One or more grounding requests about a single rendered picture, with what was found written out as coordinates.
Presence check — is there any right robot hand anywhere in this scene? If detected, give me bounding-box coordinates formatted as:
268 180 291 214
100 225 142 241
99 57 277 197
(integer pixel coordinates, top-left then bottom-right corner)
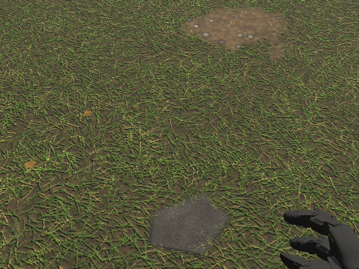
280 208 359 269

